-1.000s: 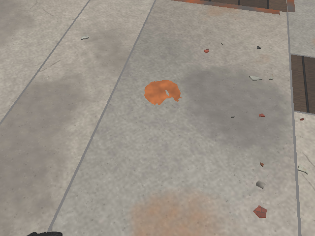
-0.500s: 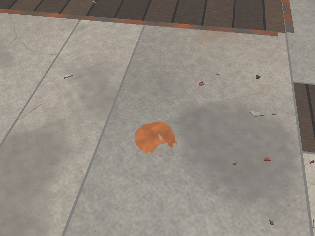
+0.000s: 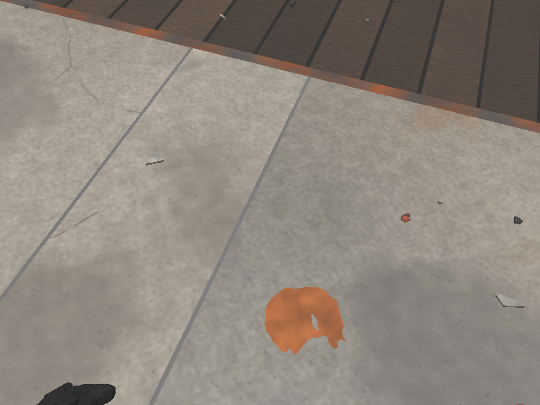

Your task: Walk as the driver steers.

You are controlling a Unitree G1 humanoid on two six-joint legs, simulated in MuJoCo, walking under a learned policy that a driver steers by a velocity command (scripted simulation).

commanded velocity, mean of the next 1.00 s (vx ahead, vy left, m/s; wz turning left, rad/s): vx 0.50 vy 0.00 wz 0.27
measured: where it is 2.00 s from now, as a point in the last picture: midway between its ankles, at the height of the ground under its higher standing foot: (194, 283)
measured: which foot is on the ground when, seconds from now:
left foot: down 0.00-0.16, up 0.18-0.64, down 0.66-1.00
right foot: up 0.00-0.14, down 0.16-0.66, up 0.68-1.00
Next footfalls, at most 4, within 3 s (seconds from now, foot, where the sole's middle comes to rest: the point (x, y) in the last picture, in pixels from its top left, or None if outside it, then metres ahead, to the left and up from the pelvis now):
0.16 right None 0.27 -0.14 -0.78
0.66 left None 0.47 0.20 -0.78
1.18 right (237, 272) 0.83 0.04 -0.78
1.64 left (148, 296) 0.76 0.29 -0.78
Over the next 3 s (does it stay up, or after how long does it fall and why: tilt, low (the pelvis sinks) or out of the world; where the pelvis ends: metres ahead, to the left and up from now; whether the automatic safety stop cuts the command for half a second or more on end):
stays up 0.75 0.20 -0.01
